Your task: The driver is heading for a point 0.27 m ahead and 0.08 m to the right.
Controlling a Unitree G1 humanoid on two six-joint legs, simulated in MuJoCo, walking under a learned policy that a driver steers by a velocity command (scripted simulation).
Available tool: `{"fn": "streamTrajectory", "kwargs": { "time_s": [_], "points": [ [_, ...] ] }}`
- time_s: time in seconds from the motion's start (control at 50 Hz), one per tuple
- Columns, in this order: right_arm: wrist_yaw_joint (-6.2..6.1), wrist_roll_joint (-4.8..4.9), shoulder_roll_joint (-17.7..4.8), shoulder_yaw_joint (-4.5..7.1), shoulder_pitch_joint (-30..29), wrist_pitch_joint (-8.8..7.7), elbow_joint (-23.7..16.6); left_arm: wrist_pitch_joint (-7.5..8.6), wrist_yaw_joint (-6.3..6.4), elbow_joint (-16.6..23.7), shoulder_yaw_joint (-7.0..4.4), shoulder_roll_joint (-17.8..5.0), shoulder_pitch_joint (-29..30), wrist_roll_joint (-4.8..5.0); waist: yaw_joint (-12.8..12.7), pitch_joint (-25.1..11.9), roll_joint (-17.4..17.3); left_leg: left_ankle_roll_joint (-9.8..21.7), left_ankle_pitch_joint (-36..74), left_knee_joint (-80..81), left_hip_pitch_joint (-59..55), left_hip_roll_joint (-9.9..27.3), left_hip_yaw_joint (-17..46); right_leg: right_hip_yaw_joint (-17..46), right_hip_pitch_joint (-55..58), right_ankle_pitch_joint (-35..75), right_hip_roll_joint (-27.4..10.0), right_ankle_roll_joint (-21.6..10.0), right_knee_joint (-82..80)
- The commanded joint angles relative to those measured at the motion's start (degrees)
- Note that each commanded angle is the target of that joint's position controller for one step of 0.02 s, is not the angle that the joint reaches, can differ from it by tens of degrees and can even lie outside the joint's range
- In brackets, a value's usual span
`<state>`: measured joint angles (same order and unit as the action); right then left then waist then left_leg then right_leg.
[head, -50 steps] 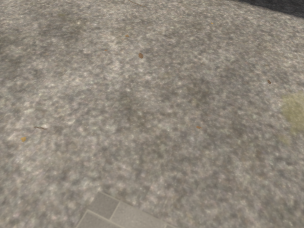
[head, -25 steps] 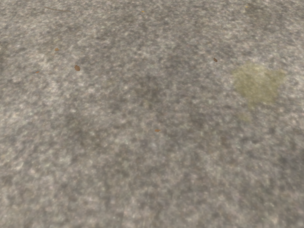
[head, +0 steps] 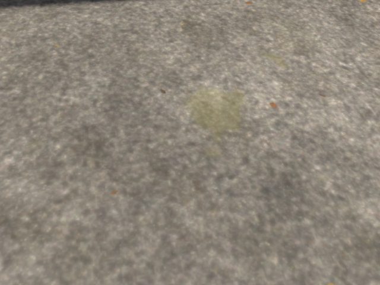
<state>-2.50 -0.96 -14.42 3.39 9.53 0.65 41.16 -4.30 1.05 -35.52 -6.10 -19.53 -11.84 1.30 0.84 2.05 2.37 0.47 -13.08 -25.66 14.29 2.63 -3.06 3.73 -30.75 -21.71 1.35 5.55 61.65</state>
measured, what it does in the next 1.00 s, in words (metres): steps on the spot, turning right: right foot, then left foot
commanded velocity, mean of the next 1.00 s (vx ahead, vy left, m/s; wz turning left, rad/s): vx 0.01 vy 0.00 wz -0.45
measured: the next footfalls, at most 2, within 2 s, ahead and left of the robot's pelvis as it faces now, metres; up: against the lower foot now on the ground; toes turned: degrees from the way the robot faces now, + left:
right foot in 0.18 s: +0.02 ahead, -0.15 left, +0.00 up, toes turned -9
left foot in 0.64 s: +0.09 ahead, +0.06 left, +0.00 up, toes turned -27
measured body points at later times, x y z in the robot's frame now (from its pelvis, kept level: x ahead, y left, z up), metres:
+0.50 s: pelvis -0.01 -0.04 +0.00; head +0.03 -0.08 +0.45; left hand +0.23 +0.18 -0.07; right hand +0.07 -0.36 -0.11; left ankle +0.06 +0.10 -0.69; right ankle -0.02 -0.14 -0.74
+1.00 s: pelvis +0.00 -0.03 -0.01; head +0.01 -0.04 +0.44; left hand +0.23 +0.15 -0.11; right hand +0.01 -0.32 -0.12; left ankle +0.06 +0.08 -0.74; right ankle -0.08 -0.14 -0.75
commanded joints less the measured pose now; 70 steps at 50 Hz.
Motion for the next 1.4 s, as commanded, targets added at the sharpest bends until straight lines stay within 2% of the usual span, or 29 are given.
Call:
{"fn": "streamTrajectory", "kwargs": {
  "time_s": [0.02,0.12,0.18,0.2,0.22,0.24,0.26,0.3,0.44,0.56,0.62,0.64,0.66,0.68,0.7,0.72,0.76,0.86,0.94,0.98,1.0,1.04,1.08,1.18,1.26,1.28,1.3,1.34,1.4],
  "points": [
    [-0.21,0.21,-11.72,3.24,0.18,0.0,-3.24,1.06,-0.66,6.96,0.44,-1.46,5.62,-0.19,2.41,-5.68,-13.11,11.9,20.85,6.28,-12.06,13.73,8.45,-2.82,-2.9,-1.56,-2.46,0.47,-8.18],
    [1.01,1.71,-13.65,4.07,-1.0,-0.12,-2.92,0.48,-1.73,7.02,-0.09,-2.77,3.73,-0.01,1.38,-6.09,-14.1,10.96,22.68,3.96,-9.48,15.7,5.72,-6.91,7.51,0.41,-2.03,-2.77,-22.36],
    [1.34,2.6,-10.88,3.47,1.19,-0.5,-1.08,0.45,-1.51,4.87,-1.38,-4.47,-2.45,-0.18,-1.73,-7.43,-7.87,3.65,13.91,-6.95,-1.61,12.2,-0.66,-5.62,23.47,16.91,-0.56,-8.06,-39.78],
    [1.62,-0.05,-7.24,2.33,1.26,-0.61,-2.32,0.78,-0.6,5.49,-2.95,-10.72,-4.65,-0.19,-1.17,-8.24,7.53,-2.16,-7.37,-23.42,13.44,6.01,-6.17,12.22,34.31,36.75,-13.25,-12.83,-40.92],
    [1.2,-0.89,-6.96,1.95,-2.95,-0.89,-5.6,1.86,-0.78,6.81,-3.06,-14.12,-3.43,-2.11,-2.22,-8.86,15.87,-5.27,-26.3,-36.26,25.38,-1.46,-1.1,26.47,32.44,46.72,-24.61,-25.3,-39.95],
    [0.84,-0.04,-9.79,2.81,-6.3,-0.91,-5.81,3.15,-1.22,6.47,-2.31,-10.74,-4.24,-2.8,-5.39,-10.71,8.81,-5.1,-25.24,-42.85,25.48,-0.53,5.26,24.07,30.69,41.09,-22.8,-26.64,-41.46],
    [0.74,0.9,-10.26,3.11,-6.6,-0.75,-5.66,3.91,-1.07,5.65,-1.52,-9.13,-1.85,-2.49,-3.42,-8.16,7.08,-4.27,-20.25,-43.71,25.67,0.35,6.52,18.87,28.63,36.59,-19.0,-23.2,-41.48],
    [-0.01,0.21,-10.57,3.53,-4.62,-0.38,-4.19,3.83,-0.34,5.86,-0.71,-6.8,3.23,-0.55,-1.02,-6.32,4.85,-4.45,-12.36,-40.31,24.92,0.71,7.11,14.6,25.83,32.51,-14.35,-18.62,-41.29],
    [0.75,0.71,-7.34,2.4,-4.69,-0.75,-4.25,2.97,0.94,5.33,-0.69,-7.68,2.77,-0.85,-1.32,-7.41,5.74,-5.95,-6.1,-25.87,17.77,-2.81,7.14,16.16,23.28,25.92,-11.06,-18.57,-40.7],
    [1.93,1.4,-8.17,2.59,-4.68,-1.79,-5.06,2.27,0.17,5.47,-0.99,-8.5,3.91,-0.65,-1.96,-6.67,7.21,-4.47,-8.73,-14.08,9.97,-4.99,8.02,24.31,20.18,23.04,-10.56,-18.61,-38.93],
    [2.74,1.25,-7.66,2.6,-0.36,-2.54,-3.97,1.84,0.33,5.51,-0.25,-6.92,6.01,0.0,0.57,-8.2,6.81,-2.55,0.78,0.16,1.1,-4.39,6.37,24.07,19.6,25.19,-8.45,-15.68,-34.89],
    [2.69,0.54,-8.71,2.82,0.27,-2.69,-3.99,1.87,0.53,5.04,0.25,-5.34,4.33,-0.12,0.38,-8.56,4.59,-1.01,7.84,4.29,-4.34,-0.97,8.54,22.41,16.59,19.14,-6.28,-12.82,-32.72],
    [2.4,-0.63,-11.9,3.13,0.06,-2.53,-5.12,2.08,0.49,4.63,1.26,-2.05,1.02,-1.37,-1.82,-10.01,-6.92,3.05,16.95,6.87,-9.87,10.16,19.47,15.15,11.15,3.4,-0.27,-9.0,-22.2],
    [2.53,-2.02,-13.56,3.26,-0.99,-2.4,-4.33,2.54,0.79,5.98,0.49,-4.1,2.01,-0.78,-3.05,-5.72,-19.49,13.58,22.97,8.35,-5.76,18.0,31.38,7.33,2.79,-14.65,6.26,-5.89,-14.58],
    [2.45,-1.23,-10.82,2.63,-2.37,-2.69,-5.56,2.82,1.12,4.56,-0.87,-8.56,1.09,-1.48,-1.78,-5.27,-14.52,17.17,20.75,8.83,-4.01,19.58,31.56,8.09,2.35,-15.86,3.5,-3.43,-3.13],
    [2.15,-0.53,-9.98,2.35,-3.45,-2.66,-5.62,2.73,1.01,3.42,-1.57,-9.61,1.13,-0.91,-2.03,-4.43,-11.57,15.51,18.37,8.16,-3.67,16.73,27.27,7.76,1.4,-12.68,3.45,-2.57,2.13],
    [1.79,0.85,-8.54,1.76,-5.37,-2.52,-5.61,1.81,1.26,1.58,-1.09,-6.49,0.13,-0.97,-2.36,-3.25,-9.31,12.2,15.83,6.93,-4.53,12.34,21.29,8.08,0.31,-7.41,2.9,-0.69,4.36],
    [1.55,0.58,-7.64,1.14,-3.49,-1.22,-4.27,2.02,0.5,1.8,1.83,0.65,3.49,-0.96,-0.02,-5.47,-13.06,10.99,20.24,5.0,-6.73,7.55,13.26,0.03,10.0,-5.28,-0.78,0.67,-17.42],
    [1.79,1.68,-8.03,0.76,-0.34,-0.55,-2.8,2.43,0.06,-1.15,1.64,-0.34,-0.75,-0.78,-1.14,-6.61,-11.69,9.16,13.76,3.25,-4.65,7.13,13.92,-3.17,22.71,10.32,0.21,-1.94,-42.25],
    [2.54,0.17,-6.31,-0.13,1.58,-1.82,-2.33,2.49,0.57,-0.81,1.06,-5.1,-3.11,-1.6,-0.47,-7.9,-3.01,2.92,-3.56,-2.06,5.41,2.63,9.53,6.03,32.41,15.08,-7.58,-6.56,-39.6],
    [2.46,0.41,-3.96,-0.64,0.75,-2.43,-3.49,2.51,0.19,-2.93,-0.21,-8.58,-4.92,-1.63,0.06,-7.0,10.11,-0.15,-12.11,-7.88,7.48,-4.47,0.47,11.03,26.47,-5.44,-10.02,-12.0,-41.0],
    [2.24,1.64,-7.65,0.43,-6.69,-3.33,-5.22,3.8,-0.19,-2.37,0.43,-6.58,-5.57,-1.97,-4.75,2.85,10.22,-1.09,-13.58,-18.3,14.52,-4.13,0.4,22.86,20.25,-22.27,-15.76,-17.62,-51.22],
    [2.46,2.6,-8.06,1.05,-6.29,-4.06,-5.83,5.52,0.26,-3.71,0.67,-6.19,-7.24,-1.38,-4.63,5.98,10.99,0.92,-18.24,-25.74,22.95,-1.03,4.42,26.75,23.94,-17.0,-18.76,-19.41,-52.54],
    [4.9,2.15,-4.84,-0.07,-4.8,-6.02,-4.77,6.2,-0.04,-3.59,0.73,-6.0,-5.35,-0.09,-3.23,1.6,7.04,2.4,-7.82,-11.58,10.62,-1.82,0.8,13.76,22.63,-1.25,-12.89,-16.41,-50.59],
    [4.16,1.4,-7.11,1.06,6.23,-4.99,-1.44,5.69,-0.37,-3.66,1.87,-2.7,-4.45,-0.97,2.66,-3.34,2.8,1.77,5.9,-1.2,-12.96,-3.06,1.38,7.29,12.78,11.61,-8.24,-11.03,-38.54],
    [3.47,0.9,-11.72,1.83,10.25,-4.83,-1.58,5.84,-0.19,-2.59,3.1,1.2,-4.29,-2.48,3.39,-6.56,-7.98,4.25,15.39,2.45,-18.69,7.28,13.76,1.71,8.34,4.64,-2.57,-6.5,-23.62],
    [3.76,0.3,-17.55,3.16,12.73,-4.31,-1.31,6.22,0.73,-0.79,2.9,0.46,-6.07,-1.81,3.25,-9.04,-21.08,13.56,16.01,8.43,-21.0,18.58,31.76,-1.51,-1.06,-12.02,1.79,-2.88,-9.65],
    [3.93,1.0,-11.96,1.36,8.24,-4.77,-1.71,5.84,1.06,-2.48,1.16,-4.77,-6.42,-0.67,1.45,-3.29,-11.16,15.2,14.09,9.47,-15.39,18.32,30.45,2.41,-5.72,-12.14,-2.28,-2.55,2.95],
    [3.67,0.58,-8.28,-0.13,2.07,-4.85,-1.86,4.64,1.13,-4.0,1.28,-2.26,-5.6,-1.33,-1.18,-2.16,-7.54,11.52,29.13,9.66,-9.64,11.66,16.46,1.25,-0.16,-1.82,-5.59,-2.59,-2.01]
  ]
}}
